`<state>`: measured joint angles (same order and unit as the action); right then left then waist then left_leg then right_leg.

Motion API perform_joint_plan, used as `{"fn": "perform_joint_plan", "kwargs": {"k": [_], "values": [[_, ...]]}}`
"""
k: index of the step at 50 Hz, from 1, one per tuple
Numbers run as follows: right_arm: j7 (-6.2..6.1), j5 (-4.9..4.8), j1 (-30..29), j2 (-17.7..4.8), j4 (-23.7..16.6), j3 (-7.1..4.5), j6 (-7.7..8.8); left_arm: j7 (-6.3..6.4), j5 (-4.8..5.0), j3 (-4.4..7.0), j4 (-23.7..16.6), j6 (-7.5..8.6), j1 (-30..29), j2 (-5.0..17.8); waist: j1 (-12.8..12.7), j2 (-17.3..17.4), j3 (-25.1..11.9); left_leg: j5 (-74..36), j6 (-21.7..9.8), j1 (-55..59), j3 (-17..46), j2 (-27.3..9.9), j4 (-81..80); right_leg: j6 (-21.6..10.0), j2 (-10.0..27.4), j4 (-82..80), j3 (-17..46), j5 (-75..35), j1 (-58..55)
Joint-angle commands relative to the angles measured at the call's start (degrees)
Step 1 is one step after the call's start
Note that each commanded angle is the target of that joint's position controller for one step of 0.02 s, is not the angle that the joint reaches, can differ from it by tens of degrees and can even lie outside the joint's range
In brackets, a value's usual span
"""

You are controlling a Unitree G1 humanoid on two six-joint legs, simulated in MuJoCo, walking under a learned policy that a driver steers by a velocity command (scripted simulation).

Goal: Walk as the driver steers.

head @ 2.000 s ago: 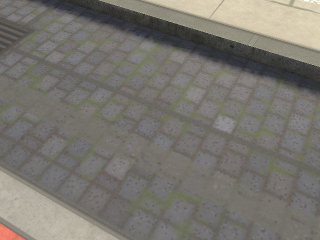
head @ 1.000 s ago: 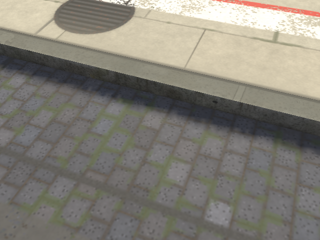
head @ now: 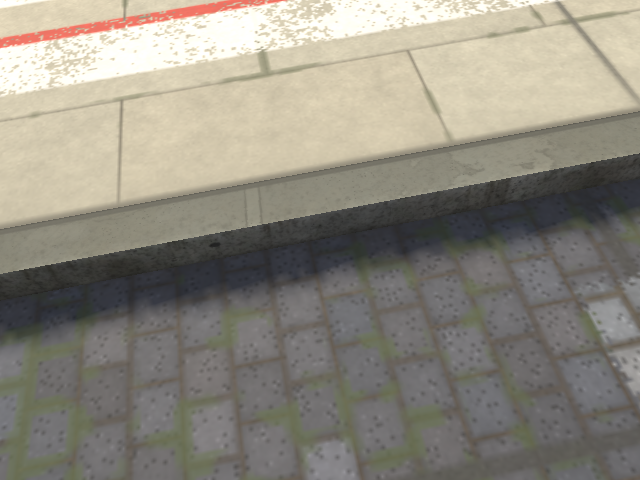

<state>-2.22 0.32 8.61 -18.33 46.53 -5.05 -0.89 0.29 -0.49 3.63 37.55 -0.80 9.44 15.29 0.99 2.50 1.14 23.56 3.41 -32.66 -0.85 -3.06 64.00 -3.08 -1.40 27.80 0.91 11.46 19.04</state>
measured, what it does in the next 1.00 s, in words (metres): steps on the spot: left foot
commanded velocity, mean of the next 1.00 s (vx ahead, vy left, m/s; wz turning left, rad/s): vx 0.01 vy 0.00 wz -0.07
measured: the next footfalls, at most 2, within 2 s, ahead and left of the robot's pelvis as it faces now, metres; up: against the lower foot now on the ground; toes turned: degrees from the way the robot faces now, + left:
left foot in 0.24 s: +0.06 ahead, +0.15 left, +0.00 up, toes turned -1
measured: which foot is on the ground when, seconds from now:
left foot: up 0.00-0.22, down 0.24-1.00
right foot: down 0.00-1.00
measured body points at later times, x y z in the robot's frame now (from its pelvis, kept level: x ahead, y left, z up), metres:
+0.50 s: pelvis +0.02 +0.02 -0.01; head +0.03 +0.02 +0.44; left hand +0.14 +0.27 -0.13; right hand +0.11 -0.24 -0.13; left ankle +0.02 +0.15 -0.74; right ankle +0.03 -0.09 -0.74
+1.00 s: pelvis +0.02 +0.03 +0.00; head +0.03 +0.03 +0.45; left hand +0.11 +0.28 -0.15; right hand +0.07 -0.23 -0.15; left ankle +0.02 +0.15 -0.74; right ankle +0.03 -0.09 -0.74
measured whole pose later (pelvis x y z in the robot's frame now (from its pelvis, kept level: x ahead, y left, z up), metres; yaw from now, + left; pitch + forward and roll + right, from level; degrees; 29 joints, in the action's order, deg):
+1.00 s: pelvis +0.02 +0.03 +0.00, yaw -2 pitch -2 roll +0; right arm -1.9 0.3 12.0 -12.9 57.6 -1.5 0.9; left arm 1.9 -0.1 2.6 57.5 -0.5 9.5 12.1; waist 0.5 -0.1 2.4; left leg 16.6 0.3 -10.6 -0.6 -0.6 28.8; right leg -0.5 -1.6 29.0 2.6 14.6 12.6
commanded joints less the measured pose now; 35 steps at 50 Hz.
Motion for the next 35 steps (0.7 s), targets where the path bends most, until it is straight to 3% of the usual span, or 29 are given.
{"fn": "perform_joint_plan", "kwargs": {"k": [1, 4, 8, 10, 11, 12, 13, 14, 15, 16, 19, 25, 35], "values": [[-0.36, -0.21, 2.2, -4.1, -2.6, -1.04, 0.25, 0.68, -0.32, 1.17, -3.2, 1.41, -2.5, 6.4, 1.1, -9.7, -8.5, -5.2, 0.3, -0.1, 2.9, -0.7, -0.1, -9.9, 12.8, -8.7, 10.5, -21.8, -8.2], [-0.13, -0.08, 0.4, -2.0, -3.0, -0.01, 0.19, 1.03, -0.37, 0.96, -2.2, 1.49, -2.7, 6.2, 0.0, -10.0, -7.2, -5.9, 0.5, 3.5, 3.3, -1.2, -12.2, -9.7, 12.5, -9.2, 10.8, -16.1, -8.1], [0.45, -0.37, -0.3, -2.7, -3.0, 0.19, 0.31, 0.51, -0.61, 0.84, -0.3, 1.14, -1.9, 6.8, -1.6, -10.3, -5.3, -2.8, 0.0, 10.7, 2.0, -0.3, -22.5, -10.6, 13.0, -9.2, 13.3, -9.2, -5.7], [0.76, -0.37, 1.1, -2.1, -2.4, 0.39, 0.70, 0.31, -0.10, 0.24, 0.5, 1.01, -2.7, 5.7, -0.4, -9.3, -4.3, -6.8, -1.1, 15.2, 1.1, 0.4, -31.3, -9.5, 12.1, -7.9, 13.9, -7.0, -4.8], [1.01, 0.11, 2.4, -1.5, -1.8, 0.67, 1.03, 0.28, 0.30, -0.14, 1.2, 1.01, -2.5, 4.8, 0.8, -8.1, -3.9, -14.3, -2.0, 19.7, 0.9, 0.6, -39.0, -7.6, 10.8, -7.1, 13.3, -6.0, -3.4], [1.10, 1.03, 3.5, -2.7, -1.5, 0.70, 1.32, 0.24, 0.07, -0.54, 2.0, 1.37, -0.6, 3.8, 0.6, -6.1, -5.2, -21.2, -2.9, 24.8, 3.7, -1.7, -40.7, -4.8, 8.9, -6.0, 12.5, -4.1, -1.9], [0.97, 1.33, 4.1, -6.2, -1.7, 0.13, 1.36, 0.00, -0.88, -0.58, 2.3, 1.84, 1.6, 3.4, -1.8, -0.4, -6.1, -30.5, -4.6, 28.1, 7.1, -6.1, -39.1, -2.2, 5.0, -2.7, 9.3, 0.3, 0.3], [1.19, 0.35, 2.2, -7.0, -0.7, -0.31, 1.28, -0.20, -0.84, -0.37, 2.5, 2.10, 2.8, 3.0, -4.0, 6.4, -5.7, -21.7, -6.9, 23.3, 7.1, -6.3, -38.4, -0.2, 1.2, -3.2, 4.6, 2.7, -1.4], [1.57, 0.17, 0.7, -3.6, -1.3, 0.37, 1.51, -0.10, -1.01, -0.27, 2.6, 1.91, -0.9, 4.2, -1.8, 5.3, -4.4, -13.0, -6.8, 18.4, 7.1, -4.8, -40.4, 0.9, 1.1, -2.1, 4.0, 2.1, -5.0], [1.60, 0.60, 0.2, -2.3, -1.2, 0.84, 1.82, 0.09, -0.60, 0.06, 2.3, 1.52, -2.9, 4.6, -1.3, 4.3, -3.5, -9.9, -5.7, 16.5, 6.3, -4.0, -41.1, 0.7, 1.3, -1.5, 4.1, 1.2, -6.0], [1.29, 0.65, 0.9, -2.1, -0.5, 1.23, 2.81, 0.47, -0.52, 0.08, 3.2, 0.42, -2.2, 3.6, -1.0, 2.1, -2.3, -10.4, -4.0, 16.6, 4.3, -2.4, -40.2, -0.5, 2.4, -2.0, 5.5, -1.2, -5.8], [0.49, 0.30, 2.2, -2.0, 1.0, 1.61, 2.61, 0.55, -0.18, 0.29, 6.1, 0.97, -0.9, 2.8, -0.3, -1.9, -2.2, -12.4, -4.2, 18.6, 3.5, -1.5, -38.7, 0.0, 2.5, -2.2, 5.5, -3.5, -5.5], [0.49, 0.10, 2.5, -1.1, 4.4, 2.07, 2.43, 1.34, 0.14, 0.47, 11.3, 0.96, 0.3, 3.2, -0.5, -2.8, -1.2, -13.2, -4.2, 18.8, 2.6, -0.3, -39.4, 0.6, 2.7, -2.3, 5.2, -5.9, -7.7]]}}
